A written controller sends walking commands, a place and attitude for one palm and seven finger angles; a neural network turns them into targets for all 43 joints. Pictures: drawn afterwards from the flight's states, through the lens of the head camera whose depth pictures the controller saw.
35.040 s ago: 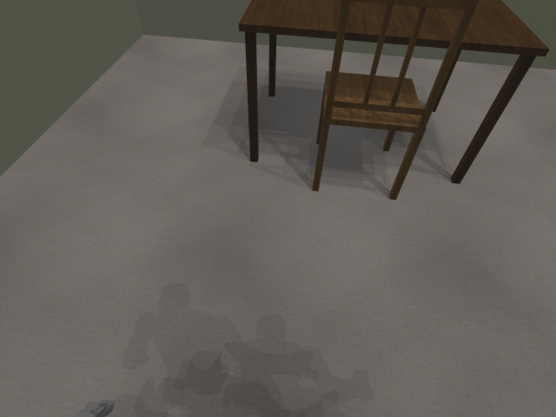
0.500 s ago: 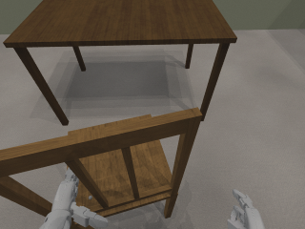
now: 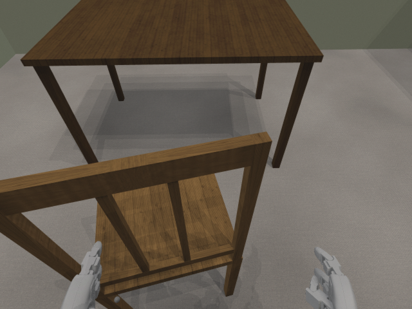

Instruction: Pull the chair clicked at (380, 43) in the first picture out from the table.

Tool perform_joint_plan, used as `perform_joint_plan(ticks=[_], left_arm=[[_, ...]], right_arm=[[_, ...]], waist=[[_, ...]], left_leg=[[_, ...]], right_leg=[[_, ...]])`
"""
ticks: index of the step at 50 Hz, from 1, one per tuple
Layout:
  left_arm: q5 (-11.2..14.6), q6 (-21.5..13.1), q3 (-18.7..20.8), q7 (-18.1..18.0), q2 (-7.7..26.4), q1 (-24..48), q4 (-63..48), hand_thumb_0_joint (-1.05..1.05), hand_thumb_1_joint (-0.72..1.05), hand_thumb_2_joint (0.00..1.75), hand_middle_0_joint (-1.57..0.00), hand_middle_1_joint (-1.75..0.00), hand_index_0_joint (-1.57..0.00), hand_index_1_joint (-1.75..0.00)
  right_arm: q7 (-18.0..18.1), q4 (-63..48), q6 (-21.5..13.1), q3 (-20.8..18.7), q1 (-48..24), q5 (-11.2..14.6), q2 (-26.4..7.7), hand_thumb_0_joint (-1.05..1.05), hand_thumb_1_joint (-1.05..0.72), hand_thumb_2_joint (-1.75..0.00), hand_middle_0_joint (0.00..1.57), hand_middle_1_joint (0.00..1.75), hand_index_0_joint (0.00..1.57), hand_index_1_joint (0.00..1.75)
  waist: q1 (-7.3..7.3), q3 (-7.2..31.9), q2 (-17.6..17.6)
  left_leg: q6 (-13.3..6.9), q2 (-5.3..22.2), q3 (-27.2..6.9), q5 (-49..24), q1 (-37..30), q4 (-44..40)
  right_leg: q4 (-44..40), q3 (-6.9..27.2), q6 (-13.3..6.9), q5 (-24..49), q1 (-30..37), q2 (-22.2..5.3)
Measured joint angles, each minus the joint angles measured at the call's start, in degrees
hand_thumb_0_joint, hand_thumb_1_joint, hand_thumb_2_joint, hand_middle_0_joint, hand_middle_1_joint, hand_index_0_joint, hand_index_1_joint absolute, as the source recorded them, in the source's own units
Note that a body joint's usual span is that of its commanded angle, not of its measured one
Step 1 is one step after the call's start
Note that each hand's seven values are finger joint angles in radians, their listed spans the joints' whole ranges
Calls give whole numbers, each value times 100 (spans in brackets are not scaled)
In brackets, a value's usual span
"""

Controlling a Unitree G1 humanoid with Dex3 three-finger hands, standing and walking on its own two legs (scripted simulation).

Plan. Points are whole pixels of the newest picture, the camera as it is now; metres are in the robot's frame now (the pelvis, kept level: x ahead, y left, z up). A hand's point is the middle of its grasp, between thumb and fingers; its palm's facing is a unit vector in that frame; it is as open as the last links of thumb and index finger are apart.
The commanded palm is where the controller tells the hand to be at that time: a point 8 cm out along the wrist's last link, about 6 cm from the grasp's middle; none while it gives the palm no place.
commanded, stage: draw the fingers out of the gap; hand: left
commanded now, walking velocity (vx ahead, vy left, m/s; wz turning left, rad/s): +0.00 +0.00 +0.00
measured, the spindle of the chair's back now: (129, 239) +0.27 +0.17 -0.02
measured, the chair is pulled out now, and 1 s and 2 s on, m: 0.57 0.57 0.57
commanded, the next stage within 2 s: draw the hand back to the body in 0.16 s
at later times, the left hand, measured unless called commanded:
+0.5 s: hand (100, 301) +0.14 +0.18 +0.04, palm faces +0.12 -0.99 -0.10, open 17.5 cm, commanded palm +0.09 +0.24 +0.05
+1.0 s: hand (68, 275) +0.16 +0.21 +0.10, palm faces +0.17 -0.92 -0.35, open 15.9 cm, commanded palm +0.12 +0.27 +0.14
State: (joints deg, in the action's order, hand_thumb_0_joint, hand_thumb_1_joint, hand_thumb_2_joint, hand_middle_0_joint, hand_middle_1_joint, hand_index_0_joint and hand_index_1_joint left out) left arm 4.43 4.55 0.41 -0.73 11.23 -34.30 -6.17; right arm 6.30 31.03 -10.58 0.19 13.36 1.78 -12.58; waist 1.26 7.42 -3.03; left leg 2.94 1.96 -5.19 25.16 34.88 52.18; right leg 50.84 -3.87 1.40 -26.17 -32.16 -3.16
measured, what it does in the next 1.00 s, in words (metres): stands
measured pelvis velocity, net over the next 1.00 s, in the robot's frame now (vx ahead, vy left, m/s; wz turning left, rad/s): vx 0.01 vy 0.01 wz -0.02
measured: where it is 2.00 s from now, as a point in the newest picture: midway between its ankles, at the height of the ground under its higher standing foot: outside the picture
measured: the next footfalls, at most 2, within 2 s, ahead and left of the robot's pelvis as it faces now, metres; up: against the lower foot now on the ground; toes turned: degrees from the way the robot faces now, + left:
none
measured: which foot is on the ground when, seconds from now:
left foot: down 0.00-1.00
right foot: down 0.00-1.00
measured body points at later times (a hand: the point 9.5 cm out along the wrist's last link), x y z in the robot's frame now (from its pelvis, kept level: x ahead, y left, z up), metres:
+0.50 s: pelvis +0.00 +0.00 -0.02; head +0.01 -0.01 +0.43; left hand +0.13 +0.23 +0.05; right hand +0.18 -0.24 -0.08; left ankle +0.01 +0.15 -0.69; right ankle -0.01 -0.13 -0.69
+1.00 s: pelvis +0.01 +0.01 +0.02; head -0.01 -0.01 +0.47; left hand +0.15 +0.26 +0.12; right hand +0.20 -0.22 -0.04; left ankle +0.01 +0.15 -0.69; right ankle -0.01 -0.13 -0.69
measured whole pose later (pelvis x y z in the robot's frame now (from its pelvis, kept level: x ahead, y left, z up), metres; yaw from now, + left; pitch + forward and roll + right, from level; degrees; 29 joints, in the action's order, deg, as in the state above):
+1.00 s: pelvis +0.01 +0.01 +0.02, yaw -1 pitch +0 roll -2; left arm 3.8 -0.2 6.6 -4.2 18.2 -41.9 -24.2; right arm 8.7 32.4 -11.1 1.4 11.8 2.5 -11.0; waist -1.8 3.7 -3.6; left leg 2.7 3.2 -3.6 23.7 20.9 44.2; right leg 41.0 -2.8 1.7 -23.0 -18.1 -1.9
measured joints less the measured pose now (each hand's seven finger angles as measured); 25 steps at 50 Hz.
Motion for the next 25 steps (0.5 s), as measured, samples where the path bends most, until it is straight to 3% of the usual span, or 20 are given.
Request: perform_joint_plan(ticks=[7, 15, 19, 25], left_arm=[[-66, 92, -25, -99, -53, -452, -284, -1, -54, 20, -1, 0, -1, 0], [-51, -49, -47, -35, -29, -964, -567, -1, -54, 20, -1, 0, -1, 0], [342, -732, 69, 219, -80, -1100, -735, -1, -54, 20, -1, 0, -1, 0], [646, -1794, 444, 600, 21, -948, -1062, -1, -54, 20, -1, 0, -1, 0]], right_arm=[[5, -35, 52, -67, 58, 18, 81, 2, -90, -90, 20, 30, 20, 30], [59, -26, -4, -121, 62, 44, 90, 2, -90, -90, 20, 30, 20, 30], [77, 80, -195, -165, 43, 64, 122, 2, -90, -90, 20, 30, 20, 30], [19, 329, -345, -221, -44, 147, 212, 2, -90, -90, 20, 30, 20, 30]], waist=[[-15, 80, 42], [-67, 117, 9], [-144, 140, 44], [-211, 157, 44]], left_leg=[[15, 18, 17, 39, 38, 73], [16, 26, -33, 135, 188, 266], [36, 47, -65, 203, 375, 443], [61, 73, -105, 299, 509, 656]], right_leg=[[103, 23, -18, -46, -64, 16], [258, -17, -27, -133, -180, 28], [405, -36, -40, -189, -349, 52], [578, -60, -56, -266, -460, 82]])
